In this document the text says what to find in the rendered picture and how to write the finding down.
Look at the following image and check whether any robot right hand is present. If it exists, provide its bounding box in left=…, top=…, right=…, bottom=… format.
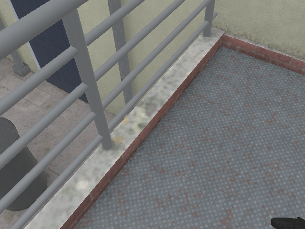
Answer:
left=271, top=217, right=305, bottom=229

